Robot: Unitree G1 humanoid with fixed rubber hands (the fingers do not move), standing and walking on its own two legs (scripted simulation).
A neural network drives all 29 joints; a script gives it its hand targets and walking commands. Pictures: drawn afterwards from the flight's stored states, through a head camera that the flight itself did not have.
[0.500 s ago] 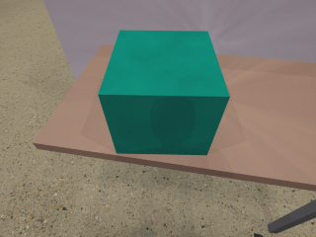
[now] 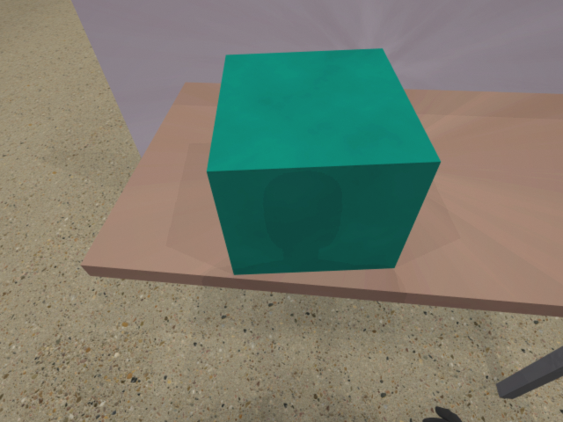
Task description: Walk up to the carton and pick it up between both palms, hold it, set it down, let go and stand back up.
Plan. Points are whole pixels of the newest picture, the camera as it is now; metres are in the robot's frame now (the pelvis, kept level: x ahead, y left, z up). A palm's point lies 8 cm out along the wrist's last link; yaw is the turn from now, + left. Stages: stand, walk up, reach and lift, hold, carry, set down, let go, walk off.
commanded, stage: walk up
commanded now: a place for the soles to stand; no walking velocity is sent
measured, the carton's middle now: (309, 160) +0.53 -0.04 +0.06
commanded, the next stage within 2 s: reach and lift in 1.60 s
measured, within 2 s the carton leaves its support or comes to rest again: neither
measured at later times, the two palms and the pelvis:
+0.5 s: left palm out of the picture +0.03 +0.27 -0.11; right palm out of the picture +0.04 -0.25 -0.12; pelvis +0.01 +0.01 +0.01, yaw -4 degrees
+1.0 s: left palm out of the picture +0.09 +0.23 -0.11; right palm out of the picture +0.03 -0.29 -0.12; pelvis +0.01 -0.02 +0.01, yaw -7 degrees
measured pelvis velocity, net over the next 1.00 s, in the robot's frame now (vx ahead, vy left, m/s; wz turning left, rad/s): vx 0.01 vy -0.02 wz -0.12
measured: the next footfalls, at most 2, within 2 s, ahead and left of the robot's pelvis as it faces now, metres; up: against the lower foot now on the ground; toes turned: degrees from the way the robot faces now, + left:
none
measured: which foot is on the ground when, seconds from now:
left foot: down 0.00-1.00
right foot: down 0.00-1.00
